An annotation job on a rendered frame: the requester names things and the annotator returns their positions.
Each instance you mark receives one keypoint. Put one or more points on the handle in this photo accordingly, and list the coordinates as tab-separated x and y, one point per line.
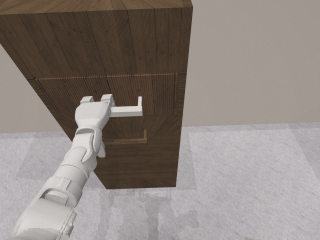
136	142
127	111

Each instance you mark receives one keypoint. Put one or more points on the left robot upper arm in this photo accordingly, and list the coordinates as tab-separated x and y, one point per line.
46	220

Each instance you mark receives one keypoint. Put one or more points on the robot left forearm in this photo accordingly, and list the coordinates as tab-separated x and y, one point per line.
66	185

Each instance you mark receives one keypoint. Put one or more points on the drawer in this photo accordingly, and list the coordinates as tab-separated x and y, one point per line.
158	91

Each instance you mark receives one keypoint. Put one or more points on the cabinet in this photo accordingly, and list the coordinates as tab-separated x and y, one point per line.
56	38

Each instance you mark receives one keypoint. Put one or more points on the left robot hand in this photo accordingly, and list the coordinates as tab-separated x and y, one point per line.
97	114

